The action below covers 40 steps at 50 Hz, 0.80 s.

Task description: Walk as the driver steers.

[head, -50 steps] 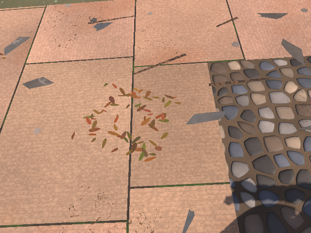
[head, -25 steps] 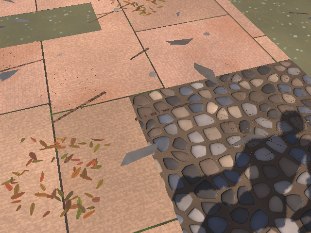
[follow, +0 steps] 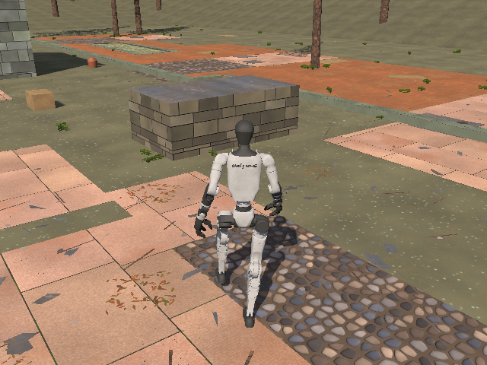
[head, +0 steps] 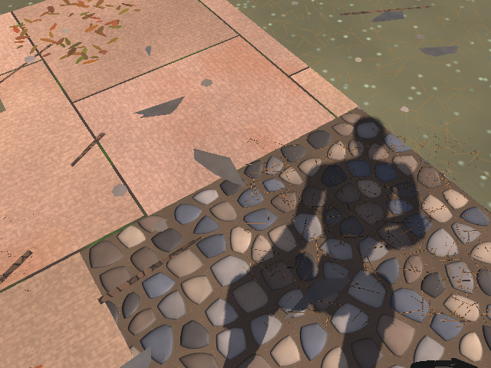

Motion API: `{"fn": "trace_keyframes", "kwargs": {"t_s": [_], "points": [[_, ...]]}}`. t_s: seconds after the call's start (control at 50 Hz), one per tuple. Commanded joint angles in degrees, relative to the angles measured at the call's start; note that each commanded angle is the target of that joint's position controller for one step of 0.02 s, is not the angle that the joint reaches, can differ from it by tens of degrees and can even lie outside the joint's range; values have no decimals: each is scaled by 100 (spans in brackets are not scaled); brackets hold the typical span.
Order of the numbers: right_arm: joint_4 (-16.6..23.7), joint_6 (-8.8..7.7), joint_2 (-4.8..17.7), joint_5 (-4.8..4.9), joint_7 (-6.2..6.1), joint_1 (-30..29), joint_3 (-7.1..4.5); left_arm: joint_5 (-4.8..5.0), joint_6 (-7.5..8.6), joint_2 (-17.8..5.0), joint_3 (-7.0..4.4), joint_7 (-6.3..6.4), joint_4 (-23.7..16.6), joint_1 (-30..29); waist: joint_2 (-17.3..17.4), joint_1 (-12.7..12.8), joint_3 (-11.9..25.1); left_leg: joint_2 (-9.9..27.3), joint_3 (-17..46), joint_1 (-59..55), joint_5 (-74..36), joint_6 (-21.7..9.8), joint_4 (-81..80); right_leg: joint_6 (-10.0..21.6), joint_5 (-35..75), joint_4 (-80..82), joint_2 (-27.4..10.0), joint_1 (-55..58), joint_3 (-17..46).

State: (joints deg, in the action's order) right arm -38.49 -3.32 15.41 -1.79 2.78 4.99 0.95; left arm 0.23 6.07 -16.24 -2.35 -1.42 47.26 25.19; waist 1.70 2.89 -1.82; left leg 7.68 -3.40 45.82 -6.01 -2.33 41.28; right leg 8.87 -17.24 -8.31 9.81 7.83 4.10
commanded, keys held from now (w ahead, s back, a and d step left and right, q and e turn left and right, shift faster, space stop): w+q+shift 1.00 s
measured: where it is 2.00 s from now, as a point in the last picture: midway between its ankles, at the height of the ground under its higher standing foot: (85, 132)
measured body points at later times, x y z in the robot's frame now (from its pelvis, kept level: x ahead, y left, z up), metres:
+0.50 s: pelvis +0.49 +0.05 +0.00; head +0.53 +0.06 +0.45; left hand +0.72 +0.30 -0.04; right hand +0.51 -0.24 -0.12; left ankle +0.32 +0.06 -0.73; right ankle +0.75 -0.06 -0.69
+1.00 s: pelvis +0.90 +0.23 -0.03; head +0.92 +0.26 +0.42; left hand +0.64 +0.34 -0.15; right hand +1.25 +0.30 -0.07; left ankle +0.99 +0.36 -0.72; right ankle +0.79 -0.04 -0.70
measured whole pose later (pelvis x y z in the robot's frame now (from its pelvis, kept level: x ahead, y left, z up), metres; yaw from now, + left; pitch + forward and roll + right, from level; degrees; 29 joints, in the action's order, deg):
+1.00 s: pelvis +0.90 +0.23 -0.03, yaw +50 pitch +1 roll -2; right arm -34.6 -1.4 17.4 -1.8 4.9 -4.1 -0.3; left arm -1.9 4.1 -15.0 -1.7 1.2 52.7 31.5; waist 2.8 3.7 -2.3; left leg -3.2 -8.9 34.5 6.3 -12.1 40.3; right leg -3.8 -21.4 -29.4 -2.8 12.7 -17.9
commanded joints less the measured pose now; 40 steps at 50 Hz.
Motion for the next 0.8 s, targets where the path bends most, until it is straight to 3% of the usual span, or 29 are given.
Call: {"fn": "trace_keyframes", "kwargs": {"t_s": [0.02,0.06,0.08,0.1,0.12,0.14,0.16,0.18,0.2,0.22,0.24,0.26,0.3,0.34,0.38,0.44,0.48,0.52,0.54,0.56,0.58,0.6,0.62,0.64,0.66,0.68,0.72,0.74,0.8], "points": [[336,-105,349,133,48,-690,-67,-38,170,-886,-163,83,-42,201,-397,80,-368,-562,-450,-1352,-750,-355,-847,-281,4887,678,-1429,-724,-335],[125,-101,595,147,34,-272,-154,-151,119,-1135,-210,215,-18,81,-690,-227,58,-1111,-528,-1800,-227,-471,-871,-512,7081,62,-1635,63,-635],[-42,-71,772,158,12,218,-220,-264,49,-1239,-241,292,-34,-63,-861,-541,360,-1347,-555,-2172,171,-536,-781,-626,8112,-589,-1772,348,-727],[-349,-30,979,168,-28,1172,-316,-386,-48,-1294,-271,359,-73,-269,-938,-1016,782,-1575,-604,-2940,534,-604,-623,-707,8862,-1730,-1857,385,-834],[-758,6,1162,184,-84,2373,-422,-457,-145,-1341,-298,405,-159,-606,-923,-1570,1138,-1559,-504,-3878,764,-718,-696,-746,8996,-3311,-1855,93,-931],[-1075,39,1358,165,-171,3615,-580,-429,-197,-1391,-320,428,-256,-1154,-565,-2341,1262,-1223,32,-4997,1227,-1095,-1101,-758,7704,-5966,-1443,-947,-1130],[-1257,159,1564,183,-207,3599,-684,-440,-4,-404,-88,315,-530,-1361,1471,-1703,1030,-293,1696,-6381,372,-1413,-407,-902,-14,-8520,-224,-3681,-861],[-978,139,1742,40,-174,2610,-710,-59,89,-250,66,196,-922,-419,1954,-716,2069,809,5247,-7505,2412,-2772,-1946,-1092,-1079,-9514,-111,-5623,283],[-686,119,1199,44,-188,2107,-686,-205,170,-658,125,194,-831,-885,186,-939,1534,799,5320,-6821,3345,-2536,-2620,-862,-344,-8880,-641,-5742,580],[-824,114,842,90,-209,2030,-595,-248,219,-758,130,132,-924,-1284,-621,-670,747,576,4705,-5552,3447,-2179,-2832,-756,36,-8088,-911,-5411,514],[-937,63,721,99,-216,1985,-556,-357,182,-654,176,126,-1071,-1577,-966,-432,261,263,4144,-4569,2904,-1925,-2914,-761,-9,-7434,-1106,-5056,402],[-961,-7,767,107,-267,1939,-534,-482,52,-566,222,112,-1111,-1607,-988,-249,-13,-27,3702,-3865,2546,-1787,-2947,-849,-112,-7185,-1204,-4766,330],[-992,-137,876,126,-249,1883,-524,-549,-193,-409,322,75,-1210,-1551,-660,12,-339,-428,3139,-2799,2328,-1731,-3136,-992,-236,-6330,-1429,-4457,94],[-920,-206,1043,140,-233,1871,-592,-473,-205,-402,394,27,-1539,-2232,-420,-144,-579,-636,2828,-2117,1849,-1733,-3487,-1148,351,-5065,-1531,-4172,-220],[-918,-218,991,192,-210,1980,-626,-317,-177,-264,467,-13,-1781,-2925,-177,-471,-652,-855,2575,-1969,1253,-1449,-3559,-1226,1457,-3762,-1476,-3707,-383],[-983,-207,1133,255,-157,2302,-720,-207,-159,-251,455,10,-1882,-3216,48,-852,-276,-791,2593,-2873,-231,-1137,-3222,-1137,2431,-2788,-1174,-3293,-489],[-990,-170,1183,225,-205,2342,-765,-205,-123,-348,414,50,-1921,-3235,139,-882,-105,-713,2660,-3556,-861,-968,-2753,-1065,2247,-2229,-1037,-3104,-407],[-958,-168,1391,179,-242,2228,-819,-201,-74,-716,241,149,-1708,-2499,123,-518,519,-726,2652,-3977,-2220,-707,-1555,-939,1519,-1977,-763,-2047,-360],[-896,-188,1585,163,-218,1956,-861,-180,-37,-927,123,218,-1478,-1557,111,59,1057,-855,2562,-3744,-2246,-592,-421,-855,1205,-1954,-868,-967,-272],[-776,-260,1405,138,-201,1650,-824,-247,-6,-1275,-55,329,-1209,-282,13,688,1686,-1045,2379,-2923,-1349,-540,1038,-712,269,-2278,-1492,468,200],[-539,-308,399,226,-237,1710,-578,-484,-7,-1663,-204,420,-1045,593,-1284,716,2374,-1479,1731,-1479,2862,-526,2919,-466,-1571,-1999,-3229,1895,2138],[-218,-243,401,399,-240,2159,-450,-440,-83,-1925,-313,349,-1041,56,-2655,149,2920,-1454,1231,-398,3404,-456,4011,80,-2511,-886,-3986,2027,4915],[-421,-111,822,217,-294,1580,-498,-404,-128,-1154,-224,313,-1193,-593,-1351,204,1780,-929,1047,41,2673,-481,4103,-3,-3037,-704,-3519,1110,4068],[-388,-55,871,107,-226,1164,-524,-357,-138,-730,-123,283,-1134,-829,-704,196,1045,-744,895,-6,2250,-430,3801,-113,-1979,-764,-3213,326,2893],[-366,3,806,61,-145,934,-530,-394,-136,-575,-90,262,-991,-803,-342,130,675,-588,846,-138,2164,-380,3631,-208,-894,-707,-2980,-213,2116],[-246,72,644,-16,-50,780,-503,-369,-103,-514,-64,270,-776,-596,-462,43,430,-446,848,-161,2174,-361,3538,-248,-245,-660,-2818,-556,1521],[-7,223,329,-26,55,516,-403,-234,-1,-261,-17,188,-400,-283,-732,-107,190,-257,765,24,2167,-366,3506,-420,773,-568,-2677,-776,729],[116,276,240,-30,90,336,-363,-161,35,-174,-3,149,-278,-219,-648,-164,124,-214,713,163,2086,-379,3493,-527,1237,-484,-2589,-819,292],[572,302,251,-38,198,-201,-252,-151,158,-337,-32,112,-201,-492,-752,-420,-168,-163,490,68,1248,-361,2791,-593,2353,-134,-2506,-1348,-720]]}}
